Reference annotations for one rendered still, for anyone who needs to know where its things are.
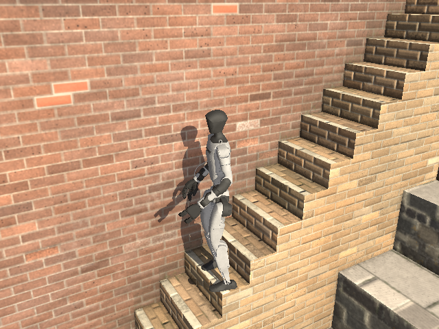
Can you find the stairs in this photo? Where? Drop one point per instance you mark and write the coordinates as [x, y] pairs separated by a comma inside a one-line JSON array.
[[332, 200]]

